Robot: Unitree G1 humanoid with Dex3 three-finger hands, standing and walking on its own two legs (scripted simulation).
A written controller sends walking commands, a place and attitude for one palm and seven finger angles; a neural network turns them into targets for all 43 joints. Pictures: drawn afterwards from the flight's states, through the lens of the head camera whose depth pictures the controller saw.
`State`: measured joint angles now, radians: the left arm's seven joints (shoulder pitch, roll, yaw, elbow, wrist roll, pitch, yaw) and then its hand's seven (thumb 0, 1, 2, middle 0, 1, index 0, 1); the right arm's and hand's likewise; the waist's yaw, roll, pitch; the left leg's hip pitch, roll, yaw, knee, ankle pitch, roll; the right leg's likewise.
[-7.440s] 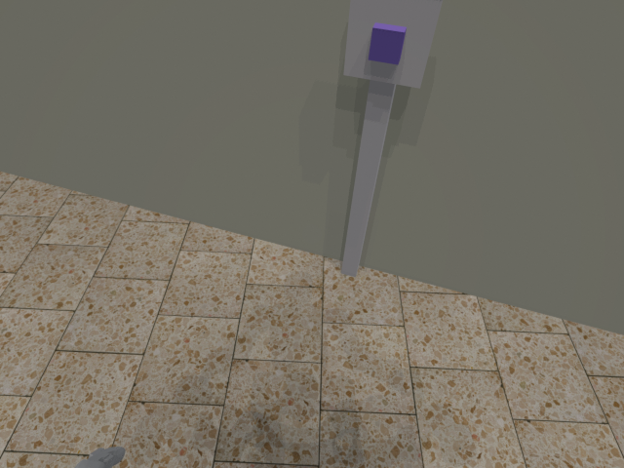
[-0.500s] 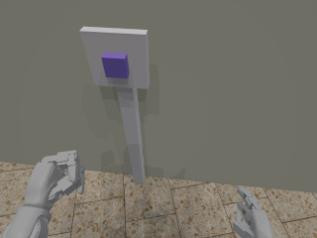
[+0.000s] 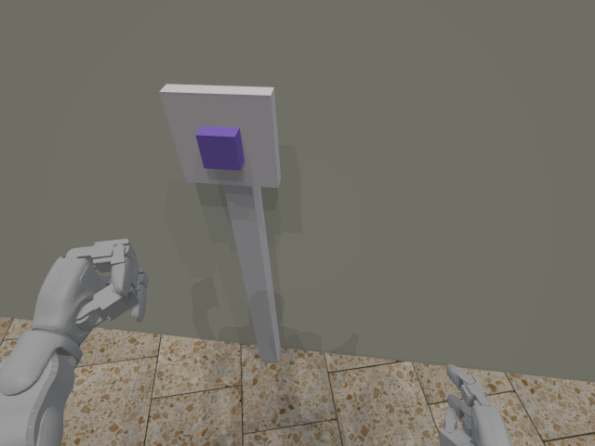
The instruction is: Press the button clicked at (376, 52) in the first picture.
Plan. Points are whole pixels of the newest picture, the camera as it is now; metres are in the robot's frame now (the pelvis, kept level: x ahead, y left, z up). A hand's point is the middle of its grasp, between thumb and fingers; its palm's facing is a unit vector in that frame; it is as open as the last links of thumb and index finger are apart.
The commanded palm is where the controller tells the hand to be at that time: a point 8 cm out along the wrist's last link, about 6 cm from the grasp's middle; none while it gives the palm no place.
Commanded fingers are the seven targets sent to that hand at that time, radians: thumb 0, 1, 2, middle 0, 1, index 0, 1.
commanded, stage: raise the hand and make a fist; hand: left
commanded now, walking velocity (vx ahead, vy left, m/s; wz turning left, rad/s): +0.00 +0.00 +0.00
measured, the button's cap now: (221, 147) +0.54 +0.19 +0.15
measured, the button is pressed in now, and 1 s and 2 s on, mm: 0 0 0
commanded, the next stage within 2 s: aim a knuckle at the button in 0.30 s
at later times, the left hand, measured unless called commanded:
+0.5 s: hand (140, 300) +0.23 +0.21 +0.14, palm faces +0.02 -1.00 -0.05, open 3.1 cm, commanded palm +0.22 +0.25 +0.14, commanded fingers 0.00 0.90 0.90 -1.30 -1.50 -1.30 -1.50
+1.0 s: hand (191, 249) +0.32 +0.18 +0.13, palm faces -0.01 -1.00 -0.03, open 3.1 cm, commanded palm +0.31 +0.23 +0.13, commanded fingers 0.00 0.90 0.90 -1.30 -1.50 -1.30 -1.50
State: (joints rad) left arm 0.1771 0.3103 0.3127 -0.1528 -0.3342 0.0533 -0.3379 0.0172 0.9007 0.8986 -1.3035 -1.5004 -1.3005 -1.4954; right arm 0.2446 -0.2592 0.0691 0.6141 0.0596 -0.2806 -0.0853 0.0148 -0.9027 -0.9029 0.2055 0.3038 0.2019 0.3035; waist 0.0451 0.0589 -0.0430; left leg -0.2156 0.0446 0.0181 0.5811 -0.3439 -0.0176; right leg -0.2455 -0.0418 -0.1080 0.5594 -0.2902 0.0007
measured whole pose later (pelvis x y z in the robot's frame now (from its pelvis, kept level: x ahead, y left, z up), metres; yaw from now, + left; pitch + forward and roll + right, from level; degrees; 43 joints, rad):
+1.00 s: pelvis -0.01 +0.00 +0.00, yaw -1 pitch +0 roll +0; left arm -0.19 0.26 0.23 0.23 -0.22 0.00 -0.22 0.02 0.90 0.90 -1.30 -1.50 -1.30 -1.50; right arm 0.24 -0.25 0.05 0.65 0.05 -0.23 -0.09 0.01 -0.90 -0.90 0.20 0.30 0.20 0.30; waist 0.01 0.04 -0.01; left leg -0.23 0.04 0.05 0.54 -0.31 -0.01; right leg -0.28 -0.05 -0.08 0.55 -0.27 0.00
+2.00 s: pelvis -0.01 +0.01 +0.00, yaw -3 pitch +6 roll +0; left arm -0.59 0.30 0.29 0.78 -0.15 -0.23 -0.17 0.02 0.90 0.90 -1.30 -1.50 -1.30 -1.50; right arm 0.33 -0.25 0.02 0.66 0.04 -0.06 -0.05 0.01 -0.91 -0.90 0.20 0.30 0.20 0.30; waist -0.06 0.03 -0.03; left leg -0.38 0.05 0.07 0.62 -0.34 -0.01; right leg -0.44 -0.03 -0.05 0.60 -0.27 0.00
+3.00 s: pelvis -0.01 +0.01 -0.01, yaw -3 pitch +10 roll -1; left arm -0.82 0.38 0.34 1.06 -0.12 -0.28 -0.19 0.01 0.88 0.90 -1.30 -1.50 -1.30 -1.50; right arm 0.37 -0.27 0.02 0.66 0.02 -0.02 -0.04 0.01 -0.91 -0.90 0.20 0.30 0.20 0.30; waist -0.10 0.02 -0.05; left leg -0.49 0.06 0.06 0.68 -0.36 -0.01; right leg -0.54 -0.03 -0.05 0.65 -0.28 0.01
